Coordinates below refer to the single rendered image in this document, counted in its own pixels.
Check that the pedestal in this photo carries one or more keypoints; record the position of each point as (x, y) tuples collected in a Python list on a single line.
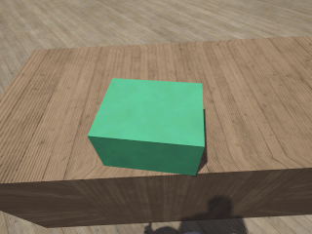
[(257, 159)]

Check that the carton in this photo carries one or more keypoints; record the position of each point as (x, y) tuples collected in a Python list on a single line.
[(150, 125)]

